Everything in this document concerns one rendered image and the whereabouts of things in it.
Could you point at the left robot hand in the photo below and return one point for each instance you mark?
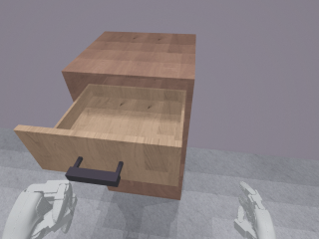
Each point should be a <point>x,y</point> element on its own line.
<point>52,201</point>

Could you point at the right robot hand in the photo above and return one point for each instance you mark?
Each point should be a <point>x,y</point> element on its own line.
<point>256,213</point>

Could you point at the handle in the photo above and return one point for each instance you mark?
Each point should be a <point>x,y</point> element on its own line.
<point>94,176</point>

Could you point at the drawer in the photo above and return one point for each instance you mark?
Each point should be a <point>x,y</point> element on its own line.
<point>106,124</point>

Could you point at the cabinet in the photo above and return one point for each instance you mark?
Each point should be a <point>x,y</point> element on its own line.
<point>141,60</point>

